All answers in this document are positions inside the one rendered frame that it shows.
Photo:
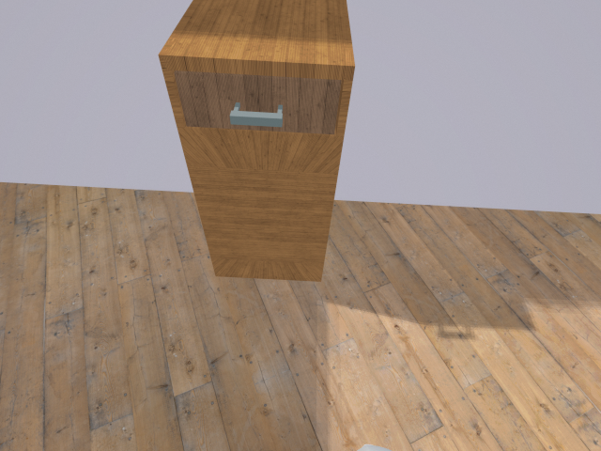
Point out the drawer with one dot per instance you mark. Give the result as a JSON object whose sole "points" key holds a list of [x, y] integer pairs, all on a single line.
{"points": [[309, 105]]}

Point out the cabinet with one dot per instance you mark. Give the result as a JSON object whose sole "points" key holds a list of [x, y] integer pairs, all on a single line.
{"points": [[265, 198]]}

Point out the handle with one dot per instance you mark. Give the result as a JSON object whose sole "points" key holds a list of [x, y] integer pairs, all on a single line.
{"points": [[238, 117]]}

